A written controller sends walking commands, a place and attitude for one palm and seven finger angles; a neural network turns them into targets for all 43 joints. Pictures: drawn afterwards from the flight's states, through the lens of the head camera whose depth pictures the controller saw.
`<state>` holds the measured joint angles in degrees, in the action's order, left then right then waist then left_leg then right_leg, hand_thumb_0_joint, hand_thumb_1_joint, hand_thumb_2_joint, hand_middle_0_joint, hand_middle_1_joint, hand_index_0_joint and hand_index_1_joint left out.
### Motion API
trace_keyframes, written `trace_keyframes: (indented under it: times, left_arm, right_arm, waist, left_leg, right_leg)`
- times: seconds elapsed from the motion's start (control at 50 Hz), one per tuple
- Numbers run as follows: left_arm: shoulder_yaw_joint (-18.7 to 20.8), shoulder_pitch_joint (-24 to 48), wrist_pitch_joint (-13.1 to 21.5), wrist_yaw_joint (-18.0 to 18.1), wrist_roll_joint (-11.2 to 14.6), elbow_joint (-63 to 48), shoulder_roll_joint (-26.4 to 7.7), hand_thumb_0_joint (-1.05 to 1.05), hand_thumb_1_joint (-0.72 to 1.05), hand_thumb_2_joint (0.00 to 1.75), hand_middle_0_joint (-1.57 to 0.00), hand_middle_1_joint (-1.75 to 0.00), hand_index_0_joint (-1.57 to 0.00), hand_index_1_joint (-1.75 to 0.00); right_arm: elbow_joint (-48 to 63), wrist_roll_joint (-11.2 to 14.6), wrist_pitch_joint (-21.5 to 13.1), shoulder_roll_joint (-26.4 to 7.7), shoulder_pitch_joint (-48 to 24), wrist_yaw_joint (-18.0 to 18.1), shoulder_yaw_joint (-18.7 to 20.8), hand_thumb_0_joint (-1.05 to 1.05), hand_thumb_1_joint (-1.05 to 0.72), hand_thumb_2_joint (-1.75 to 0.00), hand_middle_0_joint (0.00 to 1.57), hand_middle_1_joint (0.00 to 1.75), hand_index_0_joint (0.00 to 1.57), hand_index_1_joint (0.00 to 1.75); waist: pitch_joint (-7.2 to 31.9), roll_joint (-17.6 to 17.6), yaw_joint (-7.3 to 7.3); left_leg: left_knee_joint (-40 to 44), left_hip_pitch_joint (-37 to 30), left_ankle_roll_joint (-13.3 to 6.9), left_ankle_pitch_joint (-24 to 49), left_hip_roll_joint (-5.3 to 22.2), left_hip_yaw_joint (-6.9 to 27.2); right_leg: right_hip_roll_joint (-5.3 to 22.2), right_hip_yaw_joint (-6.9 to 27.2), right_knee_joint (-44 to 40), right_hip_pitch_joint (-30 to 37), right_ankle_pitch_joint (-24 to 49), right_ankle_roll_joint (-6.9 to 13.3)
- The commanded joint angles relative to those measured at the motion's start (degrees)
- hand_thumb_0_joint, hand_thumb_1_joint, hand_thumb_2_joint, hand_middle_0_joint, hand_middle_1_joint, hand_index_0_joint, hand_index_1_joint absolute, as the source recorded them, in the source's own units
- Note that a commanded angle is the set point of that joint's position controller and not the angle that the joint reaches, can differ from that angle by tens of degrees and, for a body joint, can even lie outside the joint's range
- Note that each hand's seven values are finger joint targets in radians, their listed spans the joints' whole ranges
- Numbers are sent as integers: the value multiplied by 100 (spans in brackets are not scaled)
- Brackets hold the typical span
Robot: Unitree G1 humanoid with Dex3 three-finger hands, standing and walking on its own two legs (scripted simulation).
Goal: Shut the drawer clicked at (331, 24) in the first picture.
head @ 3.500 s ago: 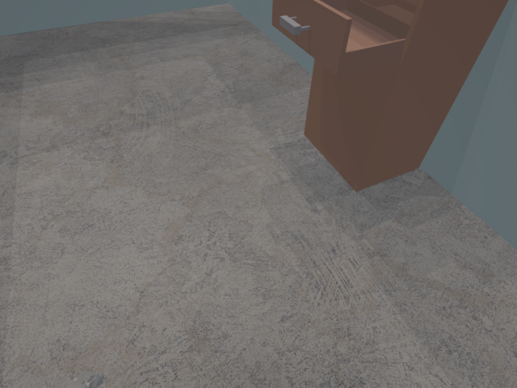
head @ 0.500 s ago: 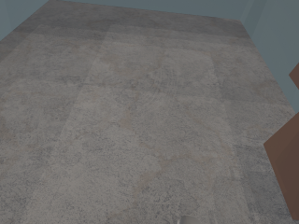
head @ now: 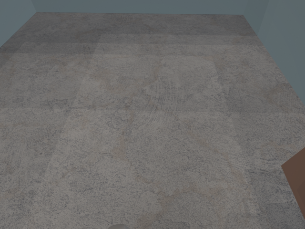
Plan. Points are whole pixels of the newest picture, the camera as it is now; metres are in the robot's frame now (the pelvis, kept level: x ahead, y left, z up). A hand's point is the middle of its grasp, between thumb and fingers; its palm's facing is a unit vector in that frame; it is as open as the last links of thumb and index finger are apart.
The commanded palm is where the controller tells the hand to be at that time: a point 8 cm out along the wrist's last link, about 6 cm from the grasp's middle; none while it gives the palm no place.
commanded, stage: walk to a spot facing it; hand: left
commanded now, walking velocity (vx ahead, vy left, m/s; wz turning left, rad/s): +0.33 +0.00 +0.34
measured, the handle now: out of the picture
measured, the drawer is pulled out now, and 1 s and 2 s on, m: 0.28 0.28 0.28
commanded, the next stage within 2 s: turn to face it in 0.14 s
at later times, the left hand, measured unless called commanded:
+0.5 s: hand out of the picture +0.16 +0.23 -0.18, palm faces +0.09 -0.98 -0.16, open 7.3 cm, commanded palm none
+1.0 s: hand (100, 157) +0.38 +0.20 -0.15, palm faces -0.25 -0.93 -0.26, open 7.3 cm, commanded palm none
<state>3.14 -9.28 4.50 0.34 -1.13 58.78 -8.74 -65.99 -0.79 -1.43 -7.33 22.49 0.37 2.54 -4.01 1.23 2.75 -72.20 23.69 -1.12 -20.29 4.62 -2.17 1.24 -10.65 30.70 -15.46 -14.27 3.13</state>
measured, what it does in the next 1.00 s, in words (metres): walks ahead, turning right: left foot, then right foot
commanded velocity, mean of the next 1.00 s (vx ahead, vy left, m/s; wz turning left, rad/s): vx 0.05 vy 0.00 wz -0.40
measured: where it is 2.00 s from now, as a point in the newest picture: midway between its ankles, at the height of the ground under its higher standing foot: (142, 226)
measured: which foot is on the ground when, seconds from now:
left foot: up 0.00-0.28, down 0.30-0.70, up 0.72-1.00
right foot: down 0.00-0.30, up 0.32-0.68, down 0.70-1.00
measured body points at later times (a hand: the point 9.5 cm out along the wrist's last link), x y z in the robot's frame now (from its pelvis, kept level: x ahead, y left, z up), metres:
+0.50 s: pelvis +0.19 +0.06 +0.00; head +0.21 +0.07 +0.45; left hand +0.15 +0.28 -0.16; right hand +0.31 -0.16 -0.14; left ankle +0.24 +0.15 -0.73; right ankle +0.17 -0.06 -0.66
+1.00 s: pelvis +0.23 +0.03 +0.01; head +0.27 +0.00 +0.45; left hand +0.39 +0.25 -0.13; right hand +0.23 -0.25 -0.14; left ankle +0.27 +0.18 -0.68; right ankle +0.24 -0.07 -0.73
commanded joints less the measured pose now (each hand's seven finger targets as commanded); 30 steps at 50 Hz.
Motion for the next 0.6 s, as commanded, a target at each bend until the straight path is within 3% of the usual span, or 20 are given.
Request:
trace_keyframes:
  times: [0.0,0.1,0.16,0.2,0.22,0.24,0.26,0.28,0.3,0.32,0.34,0.36,0.38,0.42,0.48,0.58]
  left_arm:
    - [78,-777,83,57,-53,108,-483,0,90,90,-20,-30,-20,-30]
    - [46,-1069,111,40,-40,234,-684,0,90,90,-20,-30,-20,-30]
    - [38,-1339,67,60,-39,331,-809,0,90,90,-20,-30,-20,-30]
    - [63,-1383,37,71,-46,360,-913,0,90,90,-20,-30,-20,-30]
    - [66,-1396,18,85,-29,368,-926,0,90,90,-20,-30,-20,-30]
    - [40,-1404,-15,103,2,383,-888,0,90,90,-20,-30,-20,-30]
    - [6,-1628,-65,89,57,313,-679,0,90,90,-20,-30,-20,-30]
    - [-83,-1761,-81,63,117,204,-402,0,90,90,-20,-30,-20,-30]
    - [-51,-1629,-115,121,69,138,-516,0,90,90,-20,-30,-20,-30]
    - [-66,-1449,-158,142,83,195,-397,0,90,90,-20,-30,-20,-30]
    - [-36,-1195,-195,108,52,204,-425,0,90,90,-20,-30,-20,-30]
    - [-12,-1175,-259,70,29,245,-398,0,90,90,-20,-30,-20,-30]
    - [-3,-1286,-338,33,24,286,-337,0,90,90,-20,-30,-20,-30]
    - [37,-1577,-512,14,27,247,-213,0,90,90,-20,-30,-20,-30]
    - [109,-1210,-627,-20,6,-16,-191,0,90,90,-20,-30,-20,-30]
    - [201,-836,-630,-72,-35,-469,-207,0,90,90,-20,-30,-20,-30]
  right_arm:
    - [412,-74,18,-85,222,-59,97,0,-90,-90,20,30,20,30]
    - [853,-44,-28,-104,-877,-228,56,0,-90,-90,20,30,20,30]
    - [1044,-44,-82,-254,-1417,-271,32,0,-90,-90,20,30,20,30]
    - [1079,-37,-105,-375,-1389,-257,49,0,-90,-90,20,30,20,30]
    - [992,-58,-124,-467,-1132,-211,65,0,-90,-90,20,30,20,30]
    - [780,-89,-155,-643,-454,-155,102,0,-90,-90,20,30,20,30]
    - [627,-152,-192,-1244,281,-70,211,0,-90,-90,20,30,20,30]
    - [550,-90,-167,-1840,706,-1,303,0,-90,-90,20,30,20,30]
    - [615,-27,-145,-1782,473,31,241,0,-90,-90,20,30,20,30]
    - [735,-35,-187,-1638,31,93,202,0,-90,-90,20,30,20,30]
    - [808,-41,-189,-1344,-356,109,141,0,-90,-90,20,30,20,30]
    - [859,-54,-195,-1089,-675,109,59,0,-90,-90,20,30,20,30]
    - [884,-45,-215,-985,-929,115,19,0,-90,-90,20,30,20,30]
    - [976,-40,-180,-1028,-1218,127,37,0,-90,-90,20,30,20,30]
    - [992,-42,-90,-1076,-1177,141,116,0,-90,-90,20,30,20,30]
    - [1172,-71,42,-1200,-1326,110,306,0,-90,-90,20,30,20,30]
  waist:
    - [68,-719,-30]
    - [-133,-780,-242]
    - [-209,-793,-423]
    - [-233,-759,-341]
    - [-108,-669,-182]
    - [268,-478,119]
    - [1031,560,322]
    - [1549,1821,329]
    - [1557,1021,276]
    - [1297,996,182]
    - [690,851,126]
    - [309,548,-61]
    - [210,477,-235]
    - [463,695,-417]
    - [277,501,-336]
    - [282,678,-289]
  left_leg:
    - [635,723,182,624,430,81]
    - [2499,636,219,1159,341,-294]
    - [3117,476,90,1114,175,-439]
    - [3441,123,-11,858,41,-550]
    - [3756,-413,-50,939,-110,-633]
    - [4275,-1476,-89,1479,-192,-624]
    - [4437,-2946,-381,2815,801,455]
    - [4787,-3682,-1028,4435,2195,1977]
    - [4981,-3224,-1182,4073,2412,1716]
    - [5155,-2736,-1120,3542,2379,1542]
    - [5330,-2061,-1005,3258,2177,1158]
    - [5433,-1460,-821,3245,1933,657]
    - [5488,-1014,-672,3196,1794,201]
    - [5538,-883,-653,2781,1687,-275]
    - [5680,-739,-706,2068,1751,-309]
    - [5295,-979,-619,1405,1860,-595]
  right_leg:
    - [1536,894,-1911,-21,1031,412]
    - [1435,408,-1846,280,1473,341]
    - [1574,401,-1665,775,1837,264]
    - [1672,322,-1286,1001,2427,241]
    - [1570,208,-722,988,3052,167]
    - [1358,51,285,724,3246,10]
    - [769,-146,1709,-210,1667,-291]
    - [122,16,3460,-1184,-2146,-450]
    - [221,588,4141,-1255,-2351,-315]
    - [355,832,4433,-1519,-1954,-341]
    - [524,941,4433,-1602,-1589,-371]
    - [625,989,4193,-1386,-1314,-407]
    - [664,941,3891,-1076,-1167,-451]
    - [591,756,3375,-784,-1089,-507]
    - [554,635,2707,-820,-948,-556]
    - [403,420,1530,-612,-575,-575]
